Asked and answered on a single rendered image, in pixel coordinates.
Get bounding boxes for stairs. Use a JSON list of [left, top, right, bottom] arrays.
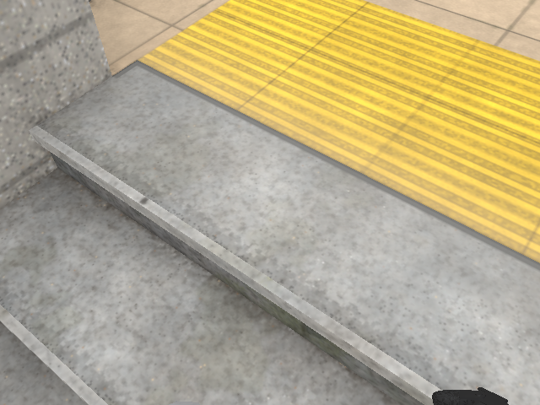
[[0, 152, 424, 405]]

